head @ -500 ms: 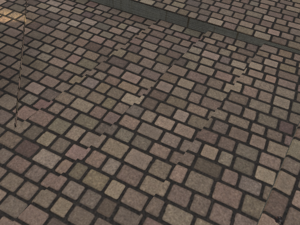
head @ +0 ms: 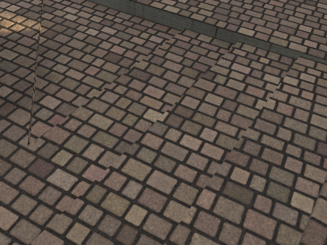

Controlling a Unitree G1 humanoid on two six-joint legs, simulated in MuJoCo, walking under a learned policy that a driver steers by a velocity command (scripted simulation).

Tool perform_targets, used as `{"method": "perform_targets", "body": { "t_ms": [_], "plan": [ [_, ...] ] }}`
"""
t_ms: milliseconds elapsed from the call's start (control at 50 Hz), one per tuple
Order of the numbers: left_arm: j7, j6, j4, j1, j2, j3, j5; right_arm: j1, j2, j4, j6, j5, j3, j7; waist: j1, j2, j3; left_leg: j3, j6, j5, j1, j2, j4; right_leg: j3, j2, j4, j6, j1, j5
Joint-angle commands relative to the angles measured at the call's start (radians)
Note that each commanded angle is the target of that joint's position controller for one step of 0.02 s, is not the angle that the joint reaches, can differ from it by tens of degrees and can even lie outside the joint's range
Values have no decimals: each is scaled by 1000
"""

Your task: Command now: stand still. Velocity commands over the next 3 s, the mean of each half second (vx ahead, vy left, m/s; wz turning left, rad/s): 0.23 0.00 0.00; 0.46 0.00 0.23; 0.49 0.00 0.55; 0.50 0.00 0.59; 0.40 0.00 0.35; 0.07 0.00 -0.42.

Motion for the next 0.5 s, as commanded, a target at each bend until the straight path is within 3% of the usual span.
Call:
{"method": "perform_targets", "body": {
  "t_ms": [20, 80, 120, 160, 200, 240, 300, 440, 500],
  "plan": [
    [1, -9, -1, 42, 57, 3, -1, 101, -73, 6, -2, 0, -9, -2, 0, 35, 66, -117, -77, 151, -46, 156, -84, 84, -64, -86, 53, -33, 5],
    [1, -12, 4, 49, 56, 1, -3, 118, -70, 13, -2, 1, -7, -3, -2, 41, 61, -116, -84, 195, -30, 158, -82, 83, -65, -83, 53, -41, 2],
    [0, -12, 4, 46, 52, -3, 3, 134, -77, 15, 0, -1, -9, -2, -14, 54, 49, -140, -79, -71, -27, 150, -136, 58, -43, -64, 50, -48, -55],
    [-5, -15, -19, 22, 70, 4, 23, 155, -133, 16, 6, 2, -34, 0, -36, 109, 90, -217, -30, -343, -9, 171, -188, -13, 3, 57, 43, -153, -204],
    [-16, -28, -52, -2, 77, 9, 39, 207, -144, 29, 8, -4, -52, 2, -55, 120, 120, -291, 44, -430, 24, 224, -214, -20, -25, 190, 51, -278, -255],
    [-28, -46, -88, -32, 79, 11, 42, 237, -133, 36, 0, -11, -61, 7, -61, 102, 133, -324, 102, -424, 47, 256, -226, -16, -59, 269, 51, -363, -242],
    [-45, -69, -136, -72, 92, 19, 40, 251, -131, 31, -21, -14, -72, 12, -60, 71, 126, -326, 142, -354, 87, 276, -227, -10, -89, 331, 45, -449, -200],
    [-61, -81, -248, -177, 102, 20, 28, 260, -149, 7, -47, -18, -85, 21, -61, 67, 130, -226, 167, -153, 40, 252, -185, -33, -91, 203, 33, -411, -116],
    [-64, -85, -279, -163, 113, 22, 21, 233, -170, -6, -50, -17, -94, 27, -35, 72, 131, -185, 150, -54, -25, 250, -134, -54, -75, 127, 16, -283, -102]
  ]
}}
Next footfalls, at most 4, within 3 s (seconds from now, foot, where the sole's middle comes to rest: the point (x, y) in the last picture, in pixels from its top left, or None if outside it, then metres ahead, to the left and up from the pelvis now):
0.58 right None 0.25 -0.17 -0.79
1.08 left None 0.53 -0.04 -0.79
1.60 right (185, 174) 0.91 -0.11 -0.83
2.14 left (130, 157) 0.99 0.18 -0.83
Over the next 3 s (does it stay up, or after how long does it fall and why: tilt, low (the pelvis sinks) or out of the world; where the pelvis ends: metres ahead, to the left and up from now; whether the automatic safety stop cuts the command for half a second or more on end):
stays up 1.14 0.26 -0.08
